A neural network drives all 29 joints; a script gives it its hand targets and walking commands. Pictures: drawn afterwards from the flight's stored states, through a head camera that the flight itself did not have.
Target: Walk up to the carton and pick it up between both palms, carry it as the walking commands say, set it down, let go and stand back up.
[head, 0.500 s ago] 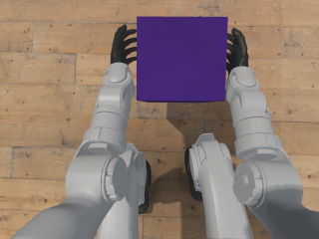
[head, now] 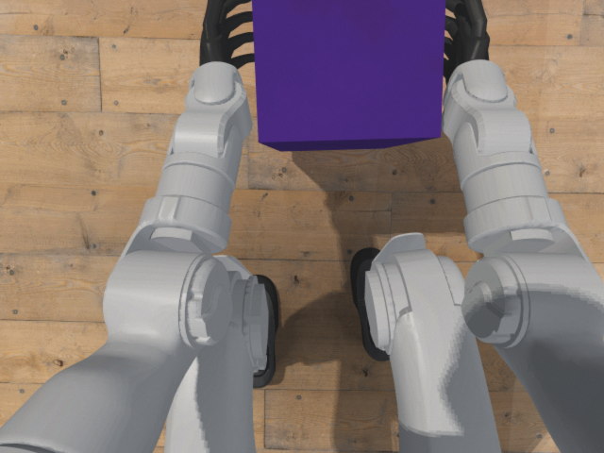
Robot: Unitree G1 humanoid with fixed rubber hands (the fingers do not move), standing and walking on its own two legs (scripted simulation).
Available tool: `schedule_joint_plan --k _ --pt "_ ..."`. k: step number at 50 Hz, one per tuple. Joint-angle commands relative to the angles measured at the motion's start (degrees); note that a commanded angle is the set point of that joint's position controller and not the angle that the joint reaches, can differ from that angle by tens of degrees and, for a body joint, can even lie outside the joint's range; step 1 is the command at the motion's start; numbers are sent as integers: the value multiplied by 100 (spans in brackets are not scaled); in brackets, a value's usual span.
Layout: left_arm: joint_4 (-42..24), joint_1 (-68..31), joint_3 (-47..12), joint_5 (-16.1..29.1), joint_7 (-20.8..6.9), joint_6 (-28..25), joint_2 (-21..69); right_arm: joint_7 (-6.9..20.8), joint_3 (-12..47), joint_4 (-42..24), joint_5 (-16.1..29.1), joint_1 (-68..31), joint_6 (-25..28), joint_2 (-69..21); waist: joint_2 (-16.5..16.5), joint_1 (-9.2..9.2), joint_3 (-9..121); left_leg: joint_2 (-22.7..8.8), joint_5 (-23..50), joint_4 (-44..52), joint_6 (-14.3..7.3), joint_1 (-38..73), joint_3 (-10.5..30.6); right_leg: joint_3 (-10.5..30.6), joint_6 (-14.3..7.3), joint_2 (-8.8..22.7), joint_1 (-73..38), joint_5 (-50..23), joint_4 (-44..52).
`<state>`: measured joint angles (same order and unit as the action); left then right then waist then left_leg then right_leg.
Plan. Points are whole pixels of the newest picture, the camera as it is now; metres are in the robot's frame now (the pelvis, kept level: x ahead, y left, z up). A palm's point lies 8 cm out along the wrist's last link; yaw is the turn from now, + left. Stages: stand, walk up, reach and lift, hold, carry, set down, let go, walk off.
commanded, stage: set down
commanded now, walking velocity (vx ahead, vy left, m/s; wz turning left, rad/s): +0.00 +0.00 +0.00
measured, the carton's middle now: (337, 82) +0.51 -0.08 -0.22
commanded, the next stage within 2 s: none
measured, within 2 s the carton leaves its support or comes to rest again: rests again in 0.88 s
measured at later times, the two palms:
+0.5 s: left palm (222, 69) +0.53 +0.06 -0.16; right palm (461, 64) +0.50 -0.21 -0.16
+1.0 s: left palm (224, 73) +0.53 +0.06 -0.18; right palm (454, 70) +0.50 -0.21 -0.17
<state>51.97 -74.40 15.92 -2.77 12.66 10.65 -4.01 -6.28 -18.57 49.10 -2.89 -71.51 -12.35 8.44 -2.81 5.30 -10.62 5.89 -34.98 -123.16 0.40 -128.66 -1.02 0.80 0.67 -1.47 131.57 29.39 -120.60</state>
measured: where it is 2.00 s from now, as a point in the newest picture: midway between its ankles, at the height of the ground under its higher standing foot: (317, 335)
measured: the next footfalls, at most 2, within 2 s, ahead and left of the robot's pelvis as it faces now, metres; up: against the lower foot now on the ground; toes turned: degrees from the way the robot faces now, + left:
none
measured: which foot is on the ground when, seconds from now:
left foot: down 0.00-1.00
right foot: down 0.00-1.00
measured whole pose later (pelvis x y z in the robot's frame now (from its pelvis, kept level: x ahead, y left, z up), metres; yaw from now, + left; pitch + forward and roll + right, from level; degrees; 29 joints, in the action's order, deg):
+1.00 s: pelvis +0.00 +0.00 -0.02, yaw +0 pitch +40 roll +0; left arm 57.8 -77.2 14.6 -3.2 10.9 9.1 -5.6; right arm -3.1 -16.8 57.5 -0.2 -74.6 -10.6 12.0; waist -2.4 5.8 -12.6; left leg 7.2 -35.5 -126.9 0.5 -131.1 -0.6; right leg 0.4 0.9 -0.9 133.2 30.6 -124.1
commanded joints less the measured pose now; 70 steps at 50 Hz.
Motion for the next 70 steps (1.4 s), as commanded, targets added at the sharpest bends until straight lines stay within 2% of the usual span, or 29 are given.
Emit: schedule_joint_plan --k 1,6,14,28,41,50,56,70 --pt "-646 -3552 -2420 541 -1465 -191 5359 1523 2451 -719 720 -3500 233 -5322 -18 155 7358 591 1823 902 5 3036 -174 -382 117 -541 -4355 -2339 611" --pt "-635 -3508 -2443 550 -1484 -179 5399 1566 2538 -666 809 -3475 177 -5461 27 99 7204 595 1792 833 -34 2906 -210 -372 138 -542 -4260 -2300 550" --pt "-327 -3478 -2155 423 -1612 -137 5385 1631 2294 -502 674 -3510 176 -5365 29 177 6669 592 1550 802 -77 2518 -187 -371 97 -530 -3941 -2016 528" --pt "-161 -3537 -1996 321 -1626 -217 5129 1717 1997 -261 697 -3577 246 -5122 -183 169 6324 556 1482 781 -71 2455 -159 -356 56 -512 -3595 -1877 454" --pt "-34 -3342 -2023 334 -1623 -287 5167 1768 1873 -106 712 -3476 355 -4932 -348 262 6119 541 1672 720 -37 2492 -109 -372 22 -485 -3281 -1976 369" --pt "95 -3215 -1973 317 -1626 -347 5112 1764 1856 -76 747 -3498 453 -4797 -312 251 5909 535 1766 670 -51 2397 -68 -359 14 -474 -3126 -2024 315" --pt "278 -3072 -1831 199 -1647 -346 4996 1765 1815 58 732 -3494 474 -4706 -246 178 5635 522 1654 651 -72 2239 -69 -329 15 -474 -2999 -1891 304" --pt "574 -2891 -1539 -45 -1707 -354 4692 1719 1584 372 560 -3346 522 -4410 -282 133 5174 475 1431 623 -55 1957 -70 -267 7 -456 -2876 -1688 303"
